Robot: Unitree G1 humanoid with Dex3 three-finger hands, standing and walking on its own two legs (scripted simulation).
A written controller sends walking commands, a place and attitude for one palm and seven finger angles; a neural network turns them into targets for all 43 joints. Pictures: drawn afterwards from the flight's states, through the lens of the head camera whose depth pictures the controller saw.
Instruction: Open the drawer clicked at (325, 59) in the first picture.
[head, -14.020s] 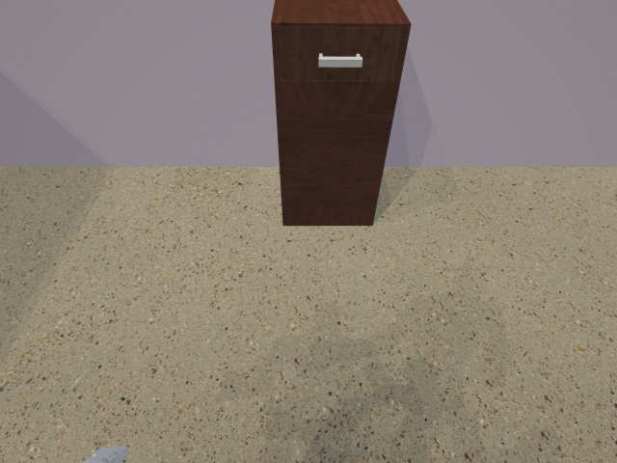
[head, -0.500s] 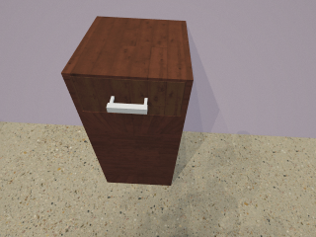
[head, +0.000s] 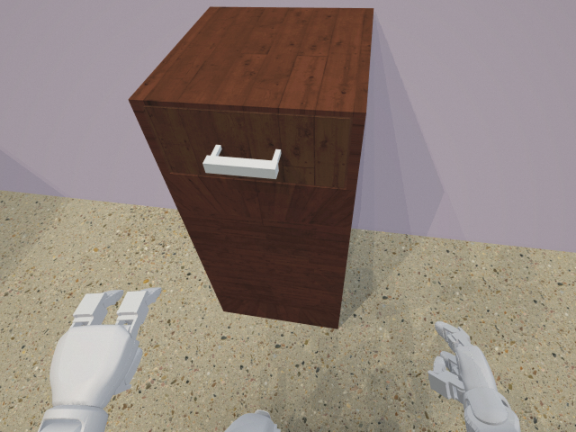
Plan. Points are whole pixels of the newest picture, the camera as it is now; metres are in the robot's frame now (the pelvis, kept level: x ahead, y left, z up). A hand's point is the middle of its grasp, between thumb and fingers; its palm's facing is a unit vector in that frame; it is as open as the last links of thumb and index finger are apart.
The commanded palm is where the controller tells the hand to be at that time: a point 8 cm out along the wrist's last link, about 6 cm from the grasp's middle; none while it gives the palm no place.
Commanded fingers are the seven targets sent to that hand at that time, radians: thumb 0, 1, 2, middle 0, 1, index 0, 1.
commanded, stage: raise the hand with hooked fingers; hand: left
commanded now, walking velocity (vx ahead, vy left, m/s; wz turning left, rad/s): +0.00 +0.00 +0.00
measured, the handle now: (244, 159) +0.54 +0.19 +0.06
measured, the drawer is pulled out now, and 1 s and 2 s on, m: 0.00 0.00 0.00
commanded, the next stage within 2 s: move the hooked fingers above the handle in 1.34 s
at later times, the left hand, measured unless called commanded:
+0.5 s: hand (141, 240) +0.30 +0.26 +0.11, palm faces +0.20 -0.08 -0.98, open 12.5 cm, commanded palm +0.28 +0.26 +0.16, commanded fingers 0.00 -0.38 0.35 -0.29 -1.12 -0.29 -1.12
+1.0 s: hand (101, 167) +0.37 +0.32 +0.18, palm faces +0.11 -0.09 -0.99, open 13.9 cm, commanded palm +0.32 +0.31 +0.23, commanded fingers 0.00 -0.50 0.30 -0.30 -1.20 -0.30 -1.20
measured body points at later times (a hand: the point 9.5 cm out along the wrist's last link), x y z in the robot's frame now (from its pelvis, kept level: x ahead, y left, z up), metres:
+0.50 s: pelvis +0.03 +0.03 +0.03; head +0.04 -0.01 +0.48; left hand +0.29 +0.26 +0.16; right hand +0.18 -0.25 -0.08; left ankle +0.05 +0.16 -0.68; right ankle -0.02 -0.04 -0.68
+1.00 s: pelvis +0.02 +0.10 +0.05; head +0.02 +0.07 +0.50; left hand +0.36 +0.32 +0.23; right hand +0.21 -0.12 -0.05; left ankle +0.05 +0.16 -0.68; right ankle -0.02 -0.04 -0.68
